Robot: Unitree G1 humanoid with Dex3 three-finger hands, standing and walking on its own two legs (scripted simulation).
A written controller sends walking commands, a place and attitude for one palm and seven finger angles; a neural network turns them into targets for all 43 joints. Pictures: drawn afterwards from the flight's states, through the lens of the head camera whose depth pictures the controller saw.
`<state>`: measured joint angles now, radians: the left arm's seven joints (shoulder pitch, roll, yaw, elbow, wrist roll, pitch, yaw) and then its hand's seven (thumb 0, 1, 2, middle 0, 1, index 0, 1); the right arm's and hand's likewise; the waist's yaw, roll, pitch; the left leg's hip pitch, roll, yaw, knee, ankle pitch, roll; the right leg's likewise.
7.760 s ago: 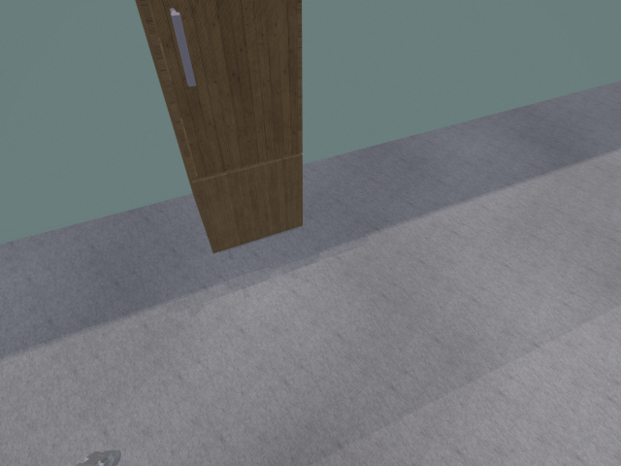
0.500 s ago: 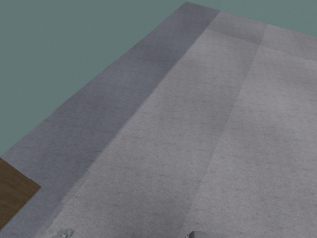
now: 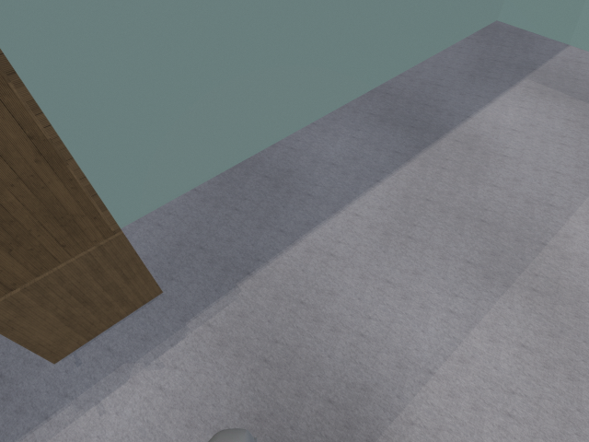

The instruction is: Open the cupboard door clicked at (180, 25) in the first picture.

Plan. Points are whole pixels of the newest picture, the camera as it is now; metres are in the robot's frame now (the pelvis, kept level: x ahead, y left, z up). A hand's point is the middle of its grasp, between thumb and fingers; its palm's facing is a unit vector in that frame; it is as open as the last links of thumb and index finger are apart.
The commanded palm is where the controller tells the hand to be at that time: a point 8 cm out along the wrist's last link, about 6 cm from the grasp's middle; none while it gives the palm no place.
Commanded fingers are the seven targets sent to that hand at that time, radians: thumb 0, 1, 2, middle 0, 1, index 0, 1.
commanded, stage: turn to face it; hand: left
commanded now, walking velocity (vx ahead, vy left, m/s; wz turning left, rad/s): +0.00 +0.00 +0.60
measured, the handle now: out of the picture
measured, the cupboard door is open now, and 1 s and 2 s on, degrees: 0 0 0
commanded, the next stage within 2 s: take the last steps up to it in 1.16 s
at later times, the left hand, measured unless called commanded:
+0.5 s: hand out of the picture +0.05 +0.27 -0.15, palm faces +0.30 -0.92 -0.26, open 7.4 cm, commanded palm none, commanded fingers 0.00 0.90 0.90 -0.20 -0.30 -0.20 -0.30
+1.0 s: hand out of the picture -0.10 +0.20 -0.16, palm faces +0.57 -0.77 -0.28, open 7.4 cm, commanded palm none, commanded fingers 0.00 0.90 0.90 -0.20 -0.30 -0.20 -0.30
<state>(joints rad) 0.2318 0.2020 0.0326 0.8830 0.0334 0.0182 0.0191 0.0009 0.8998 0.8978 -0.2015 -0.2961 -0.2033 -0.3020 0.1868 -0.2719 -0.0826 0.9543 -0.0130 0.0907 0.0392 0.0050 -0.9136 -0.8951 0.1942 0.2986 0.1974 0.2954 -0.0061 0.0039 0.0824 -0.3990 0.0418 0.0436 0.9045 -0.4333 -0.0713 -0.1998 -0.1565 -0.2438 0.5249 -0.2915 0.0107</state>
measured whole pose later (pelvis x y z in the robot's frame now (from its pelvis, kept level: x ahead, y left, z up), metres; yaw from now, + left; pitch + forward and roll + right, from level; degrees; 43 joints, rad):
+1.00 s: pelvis -0.02 +0.00 +0.00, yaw +35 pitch +0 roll +2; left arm 0.25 0.21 0.04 0.91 0.04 0.02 0.02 0.00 0.90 0.90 -0.20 -0.30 -0.20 -0.30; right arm 0.17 -0.27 -0.08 0.96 -0.01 0.08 0.03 0.01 -0.91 -0.90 0.19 0.30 0.20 0.30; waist 0.01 0.00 0.09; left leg -0.34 0.03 0.04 0.79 -0.44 -0.06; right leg -0.22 -0.17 -0.21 0.55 -0.31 0.03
